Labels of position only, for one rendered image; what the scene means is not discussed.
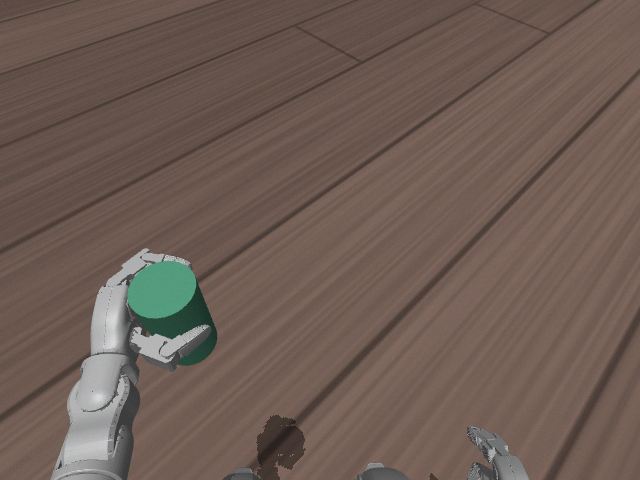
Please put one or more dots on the left robot arm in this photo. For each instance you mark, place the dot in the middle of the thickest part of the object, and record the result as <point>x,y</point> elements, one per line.
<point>102,406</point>

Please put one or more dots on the left robot hand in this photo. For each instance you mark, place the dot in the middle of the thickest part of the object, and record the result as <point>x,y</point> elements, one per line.
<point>116,328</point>

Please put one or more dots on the can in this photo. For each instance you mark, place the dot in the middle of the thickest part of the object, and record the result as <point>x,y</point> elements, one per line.
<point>167,299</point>

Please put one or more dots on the right robot hand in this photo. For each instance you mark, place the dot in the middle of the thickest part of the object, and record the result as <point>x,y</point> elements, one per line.
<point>495,450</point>

